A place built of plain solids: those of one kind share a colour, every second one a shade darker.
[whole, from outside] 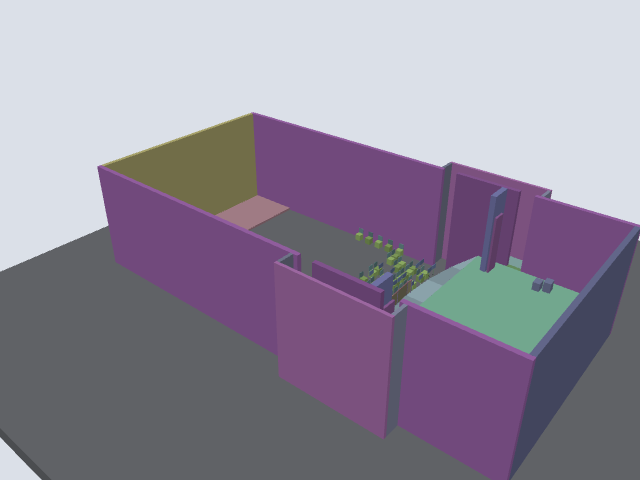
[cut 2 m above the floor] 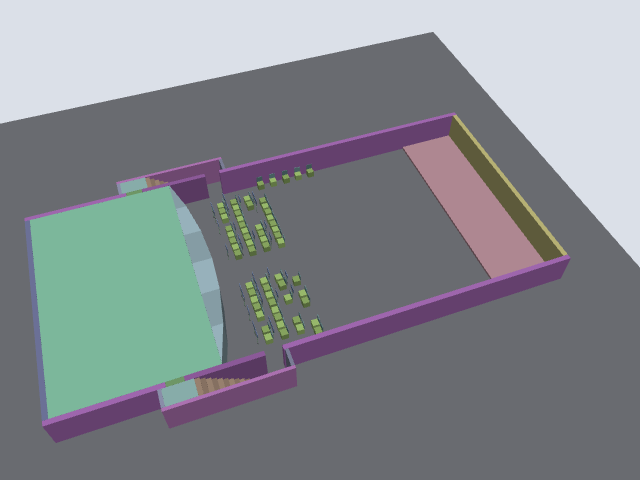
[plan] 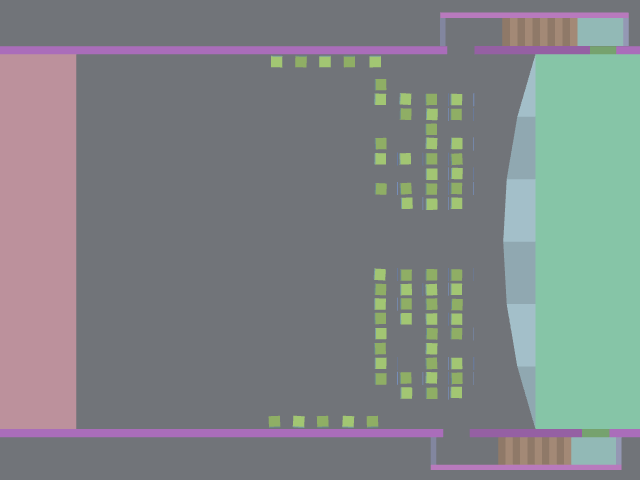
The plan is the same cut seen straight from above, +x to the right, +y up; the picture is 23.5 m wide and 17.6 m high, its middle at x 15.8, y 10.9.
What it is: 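A parish, school or music hall with a timber stage behind a plastered proscenium wall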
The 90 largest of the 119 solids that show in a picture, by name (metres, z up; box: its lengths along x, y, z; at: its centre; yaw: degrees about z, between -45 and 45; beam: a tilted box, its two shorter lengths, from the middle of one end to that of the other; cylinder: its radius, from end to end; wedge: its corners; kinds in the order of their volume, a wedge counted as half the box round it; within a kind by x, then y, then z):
{
 "boards_main_1": {"box": [8.64, 13.74, 2.17], "at": [28.02, 10.84, 1.03]},
 "wall_side_1": {"box": [17.51, 0.3, 7.44], "at": [11.56, 3.82, 3.67]},
 "wall_side_2": {"box": [17.66, 0.3, 7.44], "at": [11.64, 17.86, 3.67]},
 "wall_side_3": {"box": [4.12, 0.3, 7.44], "at": [23.35, 3.82, 3.67]},
 "wall_side_4": {"box": [4.24, 0.3, 7.44], "at": [23.58, 17.86, 3.67]},
 "wall_side_5": {"box": [6.22, 0.3, 7.44], "at": [29.53, 3.82, 3.67]},
 "wall_side_6": {"box": [5.97, 0.3, 7.44], "at": [29.65, 17.86, 3.67]},
 "wall_back_1": {"box": [0.3, 13.74, 7.44], "at": [32.49, 10.84, 3.67]},
 "wall_rear_1": {"box": [0.3, 13.74, 7.44], "at": [2.96, 10.84, 3.67]},
 "wall_pass_out_1": {"box": [6.99, 0.2, 7.44], "at": [23.36, 2.56, 3.67]},
 "wall_pass_out_2": {"box": [6.92, 0.2, 7.44], "at": [23.66, 19.14, 3.67]},
 "boards_fore_1": {"wedge": [[22.52, 10.84, -0.05], [22.52, 10.84, 2.12], [22.65, 8.55, -0.05], [22.65, 8.55, 2.12], [23.7, 8.55, -0.05], [23.7, 8.55, 2.12], [23.7, 10.84, -0.05], [23.7, 10.84, 2.12]]},
 "boards_fore_2": {"wedge": [[22.52, 10.84, -0.05], [22.52, 10.84, 2.12], [22.65, 13.13, -0.05], [22.65, 13.13, 2.12], [23.7, 10.84, -0.05], [23.7, 10.84, 2.12], [23.7, 13.13, -0.05], [23.7, 13.13, 2.12]]},
 "boards_fore_3": {"wedge": [[22.65, 8.55, -0.05], [22.65, 8.55, 2.12], [23.04, 6.26, -0.05], [23.04, 6.26, 2.12], [23.7, 6.26, -0.05], [23.7, 6.26, 2.12], [23.7, 8.55, -0.05], [23.7, 8.55, 2.12]]},
 "boards_fore_4": {"wedge": [[22.65, 13.13, -0.05], [22.65, 13.13, 2.12], [23.04, 15.42, -0.05], [23.04, 15.42, 2.12], [23.7, 13.13, -0.05], [23.7, 13.13, 2.12], [23.7, 15.42, -0.05], [23.7, 15.42, 2.12]]},
 "boards_fore_5": {"wedge": [[23.04, 6.26, -0.05], [23.04, 6.26, 2.12], [23.7, 3.97, -0.05], [23.7, 3.97, -0.05], [23.7, 3.97, 2.12], [23.7, 3.97, 2.12], [23.7, 6.26, -0.05], [23.7, 6.26, 2.12]]},
 "boards_fore_6": {"wedge": [[23.04, 15.42, -0.05], [23.04, 15.42, 2.12], [23.7, 15.42, -0.05], [23.7, 15.42, 2.12], [23.7, 17.71, -0.05], [23.7, 17.71, -0.05], [23.7, 17.71, 2.12], [23.7, 17.71, 2.12]]},
 "step_1": {"box": [0.54, 1.01, 0.24], "at": [22.6, 3.17, 0.07]},
 "step_2": {"box": [0.55, 1.03, 0.24], "at": [22.76, 18.53, 0.07]},
 "step_3": {"box": [0.54, 1.01, 0.43], "at": [22.87, 3.17, 0.17]},
 "step_4": {"box": [0.55, 1.03, 0.43], "at": [23.04, 18.53, 0.17]},
 "step_5": {"box": [0.54, 1.01, 0.63], "at": [23.14, 3.17, 0.26]},
 "step_6": {"box": [0.55, 1.03, 0.63], "at": [23.31, 18.53, 0.26]},
 "step_7": {"box": [0.54, 1.01, 0.82], "at": [23.4, 3.17, 0.36]},
 "step_8": {"box": [0.55, 1.03, 0.82], "at": [23.59, 18.53, 0.36]},
 "step_9": {"box": [0.54, 1.01, 1.01], "at": [23.67, 3.17, 0.46]},
 "step_10": {"box": [0.55, 1.03, 1.01], "at": [23.87, 18.53, 0.46]},
 "step_11": {"box": [0.54, 1.01, 1.2], "at": [23.94, 3.17, 0.55]},
 "step_12": {"box": [0.55, 1.03, 1.2], "at": [24.14, 18.53, 0.55]},
 "step_13": {"box": [0.54, 1.01, 1.4], "at": [24.21, 3.17, 0.65]},
 "step_14": {"box": [0.55, 1.03, 1.4], "at": [24.42, 18.53, 0.65]},
 "step_15": {"box": [0.54, 1.01, 1.59], "at": [24.48, 3.17, 0.74]},
 "step_16": {"box": [0.55, 1.03, 1.59], "at": [24.69, 18.53, 0.74]},
 "step_17": {"box": [0.54, 1.01, 1.78], "at": [24.75, 3.17, 0.84]},
 "step_18": {"box": [0.55, 1.03, 1.78], "at": [24.97, 18.53, 0.84]},
 "step_19": {"box": [0.54, 1.01, 1.97], "at": [25.01, 3.17, 0.94]},
 "step_20": {"box": [0.55, 1.03, 1.97], "at": [25.25, 18.53, 0.94]},
 "floor_rear_1": {"box": [3.75, 13.74, 0.21], "at": [4.99, 10.84, 0.06]},
 "boards_pass_1": {"box": [1.64, 1.01, 2.17], "at": [25.83, 3.17, 1.03]},
 "boards_pass_2": {"box": [1.68, 1.03, 2.17], "at": [26.08, 18.53, 1.03]},
 "wall_pass_end_1": {"box": [0.2, 1.01, 7.44], "at": [19.96, 3.17, 3.67]},
 "wall_pass_end_2": {"box": [0.2, 1.03, 7.44], "at": [20.3, 18.53, 3.67]},
 "wall_pass_end_3": {"box": [0.2, 1.01, 7.44], "at": [26.75, 3.17, 3.67]},
 "wall_pass_end_4": {"box": [0.2, 1.03, 7.44], "at": [27.02, 18.53, 3.67]},
 "wall_pros_1": {"box": [0.35, 1.39, 5.32], "at": [24.78, 4.66, 4.73]},
 "wall_pros_2": {"box": [0.35, 1.53, 5.32], "at": [24.78, 16.95, 4.73]},
 "chair_seat_1": {"box": [0.42, 0.42, 0.45], "at": [18.93, 13.88, 0.23], "yaw": 1.7},
 "chair_seat_2": {"box": [0.42, 0.42, 0.45], "at": [18.93, 16.07, 0.23], "yaw": -3.0},
 "chair_seat_3": {"box": [0.42, 0.42, 0.45], "at": [18.94, 15.51, 0.23], "yaw": -1.7},
 "chair_seat_4": {"box": [0.42, 0.42, 0.45], "at": [18.95, 12.78, 0.23], "yaw": 3.3},
 "chair_seat_5": {"box": [0.42, 0.42, 0.45], "at": [18.96, 9.61, 0.23], "yaw": -0.2},
 "chair_seat_6": {"box": [0.42, 0.42, 0.45], "at": [18.99, 12.25, 0.23], "yaw": 1.2},
 "chair_seat_7": {"box": [0.42, 0.42, 0.45], "at": [19.88, 14.96, 0.23], "yaw": 0.8},
 "chair_seat_8": {"box": [0.42, 0.42, 0.45], "at": [19.88, 16.05, 0.23], "yaw": 0.4},
 "chair_seat_9": {"box": [0.42, 0.42, 0.45], "at": [19.89, 5.85, 0.23], "yaw": -2.0},
 "chair_seat_10": {"box": [0.42, 0.42, 0.45], "at": [19.89, 6.37, 0.23], "yaw": 2.5},
 "chair_seat_11": {"box": [0.42, 0.42, 0.45], "at": [19.89, 6.91, 0.23], "yaw": -1.7},
 "chair_seat_12": {"box": [0.42, 0.42, 0.45], "at": [19.89, 8.0, 0.23], "yaw": 0.8},
 "chair_seat_13": {"box": [0.42, 0.42, 0.45], "at": [19.89, 8.55, 0.23], "yaw": 1.7},
 "chair_seat_14": {"box": [0.42, 0.42, 0.45], "at": [19.89, 9.08, 0.23], "yaw": 2.5},
 "chair_seat_15": {"box": [0.42, 0.42, 0.45], "at": [19.89, 9.62, 0.23], "yaw": -1.0},
 "chair_seat_16": {"box": [0.42, 0.42, 0.45], "at": [19.89, 12.77, 0.23], "yaw": -0.4},
 "chair_seat_17": {"box": [0.42, 0.42, 0.45], "at": [19.89, 13.87, 0.23]},
 "chair_seat_18": {"box": [0.42, 0.42, 0.45], "at": [19.89, 14.44, 0.23], "yaw": -2.7},
 "chair_seat_19": {"box": [0.42, 0.42, 0.45], "at": [19.9, 5.28, 0.23], "yaw": 0.6},
 "chair_seat_20": {"box": [0.42, 0.42, 0.45], "at": [19.9, 7.46, 0.23], "yaw": -1.9},
 "chair_seat_21": {"box": [0.42, 0.42, 0.45], "at": [19.9, 12.21, 0.23], "yaw": 0.9},
 "chair_seat_22": {"box": [0.42, 0.42, 0.45], "at": [19.9, 13.31, 0.23], "yaw": -0.5},
 "chair_seat_23": {"box": [0.42, 0.42, 0.45], "at": [19.91, 15.51, 0.23], "yaw": -1.9},
 "chair_seat_24": {"box": [0.42, 0.42, 0.45], "at": [20.79, 15.5, 0.23], "yaw": -0.4},
 "chair_seat_25": {"box": [0.42, 0.42, 0.45], "at": [20.8, 5.31, 0.23], "yaw": -0.7},
 "chair_seat_26": {"box": [0.42, 0.42, 0.45], "at": [20.8, 7.47, 0.23], "yaw": -1.5},
 "chair_seat_27": {"box": [0.42, 0.42, 0.45], "at": [20.8, 9.09, 0.23], "yaw": -0.4},
 "chair_seat_28": {"box": [0.42, 0.42, 0.45], "at": [20.8, 9.62, 0.23], "yaw": -0.6},
 "chair_seat_29": {"box": [0.42, 0.42, 0.45], "at": [20.8, 12.79, 0.23], "yaw": -0.7},
 "chair_seat_30": {"box": [0.42, 0.42, 0.45], "at": [20.8, 16.05, 0.23], "yaw": -0.7},
 "chair_seat_31": {"box": [0.42, 0.42, 0.45], "at": [20.81, 6.37, 0.23], "yaw": 0.5},
 "chair_seat_32": {"box": [0.42, 0.42, 0.45], "at": [20.81, 8.0, 0.23], "yaw": -0.2},
 "chair_seat_33": {"box": [0.42, 0.42, 0.45], "at": [20.81, 12.25, 0.23], "yaw": -0.8},
 "chair_seat_34": {"box": [0.42, 0.42, 0.45], "at": [20.81, 13.86, 0.23], "yaw": 3.2},
 "chair_seat_35": {"box": [0.42, 0.42, 0.45], "at": [20.82, 5.83, 0.23], "yaw": 1.6},
 "chair_seat_36": {"box": [0.42, 0.42, 0.45], "at": [20.82, 8.53, 0.23], "yaw": -1.7},
 "chair_seat_37": {"box": [0.42, 0.42, 0.45], "at": [20.82, 13.34, 0.23], "yaw": -1.6},
 "chair_seat_38": {"box": [0.42, 0.42, 0.45], "at": [20.82, 14.44, 0.23], "yaw": -0.6},
 "boards_sill_1": {"box": [1.01, 0.3, 2.17], "at": [25.91, 3.82, 1.03]},
 "boards_sill_2": {"box": [0.96, 0.3, 2.17], "at": [26.18, 17.86, 1.03]},
 "drape_1": {"box": [0.14, 0.91, 3.92], "at": [25.11, 4.86, 4.03]},
 "drape_2": {"box": [0.14, 0.91, 3.92], "at": [25.11, 16.68, 4.03]},
 "crate_1": {"box": [0.45, 0.6, 0.55], "at": [28.25, 16.52, 2.39], "yaw": 1.8},
 "crate_2": {"box": [0.45, 0.6, 0.66], "at": [28.8, 16.76, 2.45], "yaw": 4.5}
}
